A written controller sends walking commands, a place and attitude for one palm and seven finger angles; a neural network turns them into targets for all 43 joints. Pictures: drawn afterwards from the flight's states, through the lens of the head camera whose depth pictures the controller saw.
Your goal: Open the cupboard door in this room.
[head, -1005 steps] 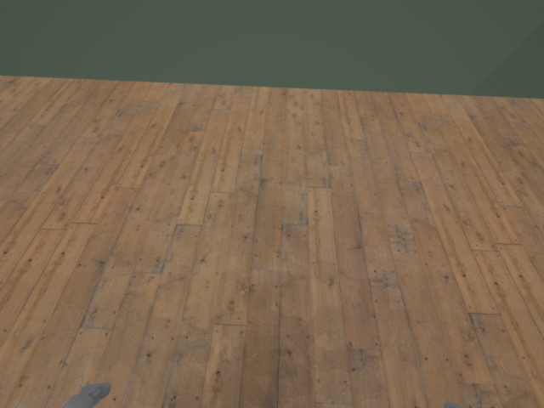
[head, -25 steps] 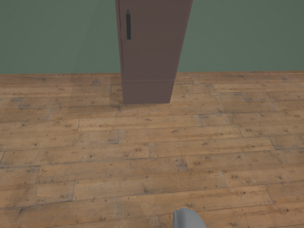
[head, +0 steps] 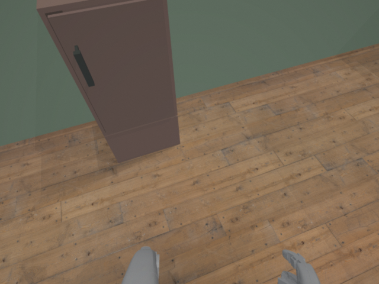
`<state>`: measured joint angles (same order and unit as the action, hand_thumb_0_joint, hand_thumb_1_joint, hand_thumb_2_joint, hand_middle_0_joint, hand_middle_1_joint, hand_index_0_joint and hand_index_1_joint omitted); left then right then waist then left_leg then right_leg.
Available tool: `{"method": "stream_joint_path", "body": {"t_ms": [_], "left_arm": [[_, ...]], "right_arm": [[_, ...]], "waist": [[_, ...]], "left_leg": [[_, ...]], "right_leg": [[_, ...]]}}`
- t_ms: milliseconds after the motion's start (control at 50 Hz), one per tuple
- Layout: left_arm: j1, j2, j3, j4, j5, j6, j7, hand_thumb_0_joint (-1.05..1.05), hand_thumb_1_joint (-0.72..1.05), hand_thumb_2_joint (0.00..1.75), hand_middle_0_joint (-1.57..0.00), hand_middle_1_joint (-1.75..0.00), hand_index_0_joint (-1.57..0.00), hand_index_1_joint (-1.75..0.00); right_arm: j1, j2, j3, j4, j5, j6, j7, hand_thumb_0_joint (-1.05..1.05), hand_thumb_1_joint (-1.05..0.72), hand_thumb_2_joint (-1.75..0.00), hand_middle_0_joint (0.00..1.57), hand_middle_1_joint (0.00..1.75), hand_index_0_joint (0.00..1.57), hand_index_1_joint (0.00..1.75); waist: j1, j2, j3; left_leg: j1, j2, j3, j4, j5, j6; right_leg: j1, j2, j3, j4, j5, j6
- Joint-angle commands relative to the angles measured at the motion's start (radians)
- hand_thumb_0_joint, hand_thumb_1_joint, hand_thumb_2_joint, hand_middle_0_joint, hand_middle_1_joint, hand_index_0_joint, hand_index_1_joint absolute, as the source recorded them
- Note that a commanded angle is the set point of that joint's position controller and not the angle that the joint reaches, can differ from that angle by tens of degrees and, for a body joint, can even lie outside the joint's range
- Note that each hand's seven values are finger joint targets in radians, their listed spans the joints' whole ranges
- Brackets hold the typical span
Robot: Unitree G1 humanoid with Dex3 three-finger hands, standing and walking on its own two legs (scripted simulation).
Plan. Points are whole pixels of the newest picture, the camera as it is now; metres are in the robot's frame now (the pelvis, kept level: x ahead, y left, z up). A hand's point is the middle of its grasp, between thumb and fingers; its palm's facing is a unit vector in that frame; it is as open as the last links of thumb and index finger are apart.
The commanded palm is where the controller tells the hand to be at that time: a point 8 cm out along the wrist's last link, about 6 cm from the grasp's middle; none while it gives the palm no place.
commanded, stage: walk to a spot facing it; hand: left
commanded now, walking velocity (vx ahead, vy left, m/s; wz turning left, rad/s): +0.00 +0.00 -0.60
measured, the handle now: (84, 66) +0.78 +0.46 -0.04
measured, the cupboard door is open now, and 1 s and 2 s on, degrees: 0 0 0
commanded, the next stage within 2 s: turn to face it in 0.18 s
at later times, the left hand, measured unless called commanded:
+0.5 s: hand (98, 237) +0.23 +0.27 -0.16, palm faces -0.14 -0.96 -0.25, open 7.4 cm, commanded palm none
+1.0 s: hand (91, 280) +0.13 +0.25 -0.15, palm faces +0.14 -0.95 -0.28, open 7.3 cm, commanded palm none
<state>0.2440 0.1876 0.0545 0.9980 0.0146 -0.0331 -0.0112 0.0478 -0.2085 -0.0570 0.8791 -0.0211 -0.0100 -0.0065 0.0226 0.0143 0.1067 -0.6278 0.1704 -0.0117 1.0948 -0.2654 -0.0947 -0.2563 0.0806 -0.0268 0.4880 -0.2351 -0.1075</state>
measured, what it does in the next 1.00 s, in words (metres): steps on the spot: left foot, then right foot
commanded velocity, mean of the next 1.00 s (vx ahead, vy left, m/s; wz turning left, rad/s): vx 0.00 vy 0.00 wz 0.29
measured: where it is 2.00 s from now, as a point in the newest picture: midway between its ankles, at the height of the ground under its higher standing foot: outside the picture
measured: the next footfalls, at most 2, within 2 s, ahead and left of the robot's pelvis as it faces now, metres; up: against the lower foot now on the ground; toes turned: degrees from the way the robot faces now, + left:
left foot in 0.22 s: +0.18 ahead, +0.18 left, +0.00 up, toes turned -2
right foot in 0.64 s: +0.12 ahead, -0.06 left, +0.00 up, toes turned -11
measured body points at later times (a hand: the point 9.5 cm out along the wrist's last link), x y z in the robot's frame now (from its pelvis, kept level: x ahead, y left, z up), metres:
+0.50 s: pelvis +0.11 +0.08 +0.01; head +0.15 +0.08 +0.45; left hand +0.24 +0.32 -0.14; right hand +0.11 -0.17 -0.14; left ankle +0.14 +0.18 -0.74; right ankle +0.06 -0.07 -0.69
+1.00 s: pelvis +0.07 +0.05 +0.00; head +0.10 +0.02 +0.45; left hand +0.13 +0.30 -0.13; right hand +0.15 -0.21 -0.16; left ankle +0.06 +0.20 -0.67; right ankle +0.08 -0.05 -0.74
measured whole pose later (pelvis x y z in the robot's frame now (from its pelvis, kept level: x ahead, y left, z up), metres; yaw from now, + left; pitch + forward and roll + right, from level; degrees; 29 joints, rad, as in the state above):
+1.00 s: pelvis +0.07 +0.05 +0.00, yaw +7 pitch -2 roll +2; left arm 0.18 0.18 0.05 0.95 0.02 0.01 0.03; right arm 0.20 -0.25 -0.10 0.99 -0.02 0.09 0.01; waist -0.02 0.03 0.08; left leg -0.45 0.08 0.05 1.03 -0.42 -0.08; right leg -0.19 -0.14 -0.27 0.54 -0.31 -0.01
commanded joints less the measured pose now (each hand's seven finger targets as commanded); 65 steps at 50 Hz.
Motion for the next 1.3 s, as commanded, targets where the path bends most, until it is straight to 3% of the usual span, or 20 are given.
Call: {"method": "stream_joint_path", "body": {"t_ms": [0, 100, 160, 180, 220, 240, 360, 480, 580, 600, 640, 660, 720, 840, 1020, 1080, 1100, 1120, 1140, 1280], "left_arm": [[0.067, 0.191, 0.049, -0.069, 0.002, -0.030, 0.010, 0.00, 0.90, 0.90, -0.20, -0.30, -0.20, -0.30], [0.109, 0.210, 0.058, -0.074, 0.003, 0.001, 0.022, 0.00, 0.90, 0.90, -0.20, -0.30, -0.20, -0.30], [0.066, 0.217, 0.060, -0.087, -0.002, 0.017, 0.028, 0.00, 0.90, 0.90, -0.20, -0.30, -0.20, -0.30], [0.041, 0.202, 0.057, -0.097, -0.008, 0.020, 0.030, 0.00, 0.90, 0.90, -0.20, -0.30, -0.20, -0.30], [0.088, 0.123, 0.039, -0.120, -0.017, 0.016, 0.023, 0.00, 0.90, 0.90, -0.20, -0.30, -0.20, -0.30], [0.098, 0.154, 0.046, -0.111, -0.004, 0.026, 0.028, 0.00, 0.90, 0.90, -0.20, -0.30, -0.20, -0.30], [0.083, 0.072, 0.019, -0.057, -0.001, 0.050, 0.015, 0.00, 0.90, 0.90, -0.20, -0.30, -0.20, -0.30], [-0.059, 0.064, -0.015, -0.048, -0.006, 0.035, 0.030, 0.00, 0.90, 0.90, -0.20, -0.30, -0.20, -0.30], [-0.049, 0.098, 0.000, -0.048, -0.014, 0.032, 0.036, 0.00, 0.90, 0.90, -0.20, -0.30, -0.20, -0.30], [-0.024, 0.116, 0.007, -0.039, -0.013, 0.025, 0.040, 0.00, 0.90, 0.90, -0.20, -0.30, -0.20, -0.30], [0.050, 0.244, 0.036, -0.033, 0.005, 0.015, 0.052, 0.00, 0.90, 0.90, -0.20, -0.30, -0.20, -0.30], [0.038, 0.237, 0.033, -0.047, 0.002, 0.017, 0.052, 0.00, 0.90, 0.90, -0.20, -0.30, -0.20, -0.30], [-0.104, 0.149, 0.017, -0.089, -0.003, 0.020, 0.057, 0.00, 0.90, 0.90, -0.20, -0.30, -0.20, -0.30], [-0.046, 0.144, 0.020, -0.093, 0.001, 0.014, 0.050, 0.00, 0.90, 0.90, -0.20, -0.30, -0.20, -0.30], [-0.014, 0.229, 0.046, -0.099, 0.018, 0.034, 0.045, 0.00, 0.90, 0.90, -0.20, -0.30, -0.20, -0.30], [-0.022, 0.234, 0.048, -0.093, 0.007, 0.043, 0.036, 0.00, 0.90, 0.90, -0.20, -0.30, -0.20, -0.30], [-0.005, 0.196, 0.044, -0.110, 0.000, 0.050, 0.033, 0.00, 0.90, 0.90, -0.20, -0.30, -0.20, -0.30], [-0.048, 0.129, 0.020, -0.154, -0.002, 0.054, 0.026, 0.00, 0.90, 0.90, -0.20, -0.30, -0.20, -0.30], [-0.098, 0.152, 0.016, -0.166, 0.005, 0.066, 0.032, 0.00, 0.90, 0.90, -0.20, -0.30, -0.20, -0.30], [-0.019, 0.155, 0.025, -0.072, 0.005, 0.068, 0.017, 0.00, 0.90, 0.90, -0.20, -0.30, -0.20, -0.30]], "right_arm": [[0.023, -0.057, -0.006, -0.049, 0.000, -0.005, 0.005, 0.00, -0.90, -0.90, 0.20, 0.30, 0.20, 0.30], [-0.061, -0.064, 0.002, -0.086, 0.009, -0.011, -0.006, 0.00, -0.90, -0.90, 0.20, 0.30, 0.20, 0.30], [0.022, -0.093, -0.008, -0.065, 0.013, -0.014, -0.018, 0.00, -0.90, -0.90, 0.20, 0.30, 0.20, 0.30], [0.111, -0.134, -0.017, -0.039, 0.010, -0.018, -0.021, 0.00, -0.90, -0.90, 0.20, 0.30, 0.20, 0.30], [0.248, -0.263, -0.041, -0.015, 0.003, -0.017, -0.021, 0.00, -0.90, -0.90, 0.20, 0.30, 0.20, 0.30], [0.238, -0.222, -0.028, -0.026, 0.004, -0.003, -0.016, 0.00, -0.90, -0.90, 0.20, 0.30, 0.20, 0.30], [0.139, -0.112, 0.008, -0.003, -0.004, -0.020, -0.018, 0.00, -0.90, -0.90, 0.20, 0.30, 0.20, 0.30], [0.267, -0.114, -0.002, 0.092, 0.002, -0.020, -0.014, 0.00, -0.90, -0.90, 0.20, 0.30, 0.20, 0.30], [0.262, -0.142, -0.026, 0.111, 0.005, 0.006, -0.009, 0.00, -0.90, -0.90, 0.20, 0.30, 0.20, 0.30], [0.260, -0.124, -0.025, 0.107, 0.009, 0.007, -0.005, 0.00, -0.90, -0.90, 0.20, 0.30, 0.20, 0.30], [0.223, -0.038, -0.012, 0.061, 0.016, 0.014, 0.003, 0.00, -0.90, -0.90, 0.20, 0.30, 0.20, 0.30], [0.210, -0.071, -0.027, 0.063, 0.011, 0.033, 0.000, 0.00, -0.90, -0.90, 0.20, 0.30, 0.20, 0.30], [0.277, -0.050, -0.033, 0.110, 0.003, 0.061, 0.008, 0.00, -0.90, -0.90, 0.20, 0.30, 0.20, 0.30], [0.230, -0.056, -0.043, 0.086, 0.003, 0.076, 0.020, 0.00, -0.90, -0.90, 0.20, 0.30, 0.20, 0.30], [0.086, -0.071, -0.026, -0.005, 0.010, 0.055, 0.029, 0.00, -0.90, -0.90, 0.20, 0.30, 0.20, 0.30], [0.165, -0.111, -0.033, 0.001, 0.007, 0.039, 0.029, 0.00, -0.90, -0.90, 0.20, 0.30, 0.20, 0.30], [0.211, -0.192, -0.049, 0.006, 0.003, 0.028, 0.026, 0.00, -0.90, -0.90, 0.20, 0.30, 0.20, 0.30], [0.261, -0.298, -0.073, 0.005, 0.001, 0.024, 0.018, 0.00, -0.90, -0.90, 0.20, 0.30, 0.20, 0.30], [0.292, -0.314, -0.072, 0.028, 0.002, 0.033, 0.012, 0.00, -0.90, -0.90, 0.20, 0.30, 0.20, 0.30], [0.108, -0.204, -0.032, -0.017, 0.007, 0.015, -0.007, 0.00, -0.90, -0.90, 0.20, 0.30, 0.20, 0.30]], "waist": [[0.013, -0.129, -0.106], [0.050, -0.148, -0.171], [0.000, -0.161, -0.221], [-0.039, -0.098, -0.254], [-0.066, 0.266, -0.352], [-0.056, 0.157, -0.291], [0.003, 0.178, -0.140], [-0.052, 0.169, -0.161], [-0.015, 0.141, -0.160], [-0.001, 0.094, -0.179], [0.035, -0.257, -0.189], [0.038, -0.210, -0.177], [-0.043, -0.152, -0.080], [-0.031, -0.198, -0.054], [0.012, -0.237, -0.103], [-0.044, -0.117, -0.166], [-0.069, 0.094, -0.213], [-0.106, 0.370, -0.197], [-0.117, 0.250, -0.208], [-0.028, 0.122, -0.156]], "left_leg": [[0.032, -0.034, 0.025, -0.140, 0.010, -0.015], [0.116, -0.106, 0.058, -0.364, -0.052, -0.004], [0.320, -0.125, 0.064, -0.584, 0.054, 0.011], [0.518, -0.067, 0.031, -0.698, 0.225, 0.027], [0.847, 0.371, -0.281, -0.635, 0.915, 0.225], [0.732, 0.349, -0.187, -0.637, 0.862, 0.250], [0.442, 0.101, 0.000, -0.747, 0.605, 0.224], [0.520, 0.095, -0.085, -0.740, 0.734, 0.237], [0.429, 0.061, -0.168, -0.677, 0.559, 0.208], [0.340, 0.026, -0.150, -0.640, 0.451, 0.168], [0.064, -0.166, 0.065, -0.347, -0.238, 0.053], [0.084, -0.148, 0.008, -0.156, -0.338, 0.055], [0.049, -0.112, 0.001, 0.077, -0.208, 0.035], [0.061, -0.097, 0.043, 0.100, -0.122, 0.007], [0.213, -0.096, 0.116, -0.301, -0.185, 0.033], [0.430, -0.110, 0.135, -0.598, 0.044, 0.051], [0.582, 0.008, -0.042, -0.705, 0.209, 0.103], [0.644, 0.244, -0.348, -0.755, 0.581, 0.224], [0.599, 0.294, -0.307, -0.744, 0.610, 0.290], [0.510, 0.061, -0.130, -0.775, 0.362, 0.227]], "right_leg": [[0.071, -0.253, 0.261, -0.132, 0.447, -0.071], [0.217, -0.252, 0.313, -0.012, 0.711, -0.054], [0.181, -0.225, 0.328, 0.081, 0.686, -0.006], [0.059, -0.181, 0.283, 0.167, 0.528, 0.042], [-0.302, -0.032, 0.081, 0.601, -0.448, 0.145], [-0.282, -0.080, 0.096, 0.708, -0.441, 0.151], [-0.184, -0.117, 0.028, 0.605, -0.186, 0.170], [-0.088, -0.129, -0.029, 0.268, -0.165, 0.177], [0.063, -0.121, -0.042, -0.025, -0.025, 0.165], [0.184, -0.164, -0.010, -0.113, 0.085, 0.153], [0.335, -0.532, 0.237, -0.147, 0.443, 0.004], [0.219, -0.575, 0.217, -0.149, 0.487, -0.062], [0.141, -0.445, 0.027, -0.121, 0.499, -0.021], [0.092, -0.429, -0.063, -0.146, 0.385, 0.004], [0.128, -0.487, -0.086, -0.071, 0.331, -0.018], [0.064, -0.447, -0.162, 0.105, 0.268, 0.065], [-0.086, -0.363, -0.195, 0.283, 0.076, 0.131], [-0.329, -0.228, -0.172, 0.495, -0.425, 0.206], [-0.311, -0.222, -0.072, 0.606, -0.437, 0.188], [-0.287, -0.183, 0.003, 0.668, -0.127, 0.197]]}}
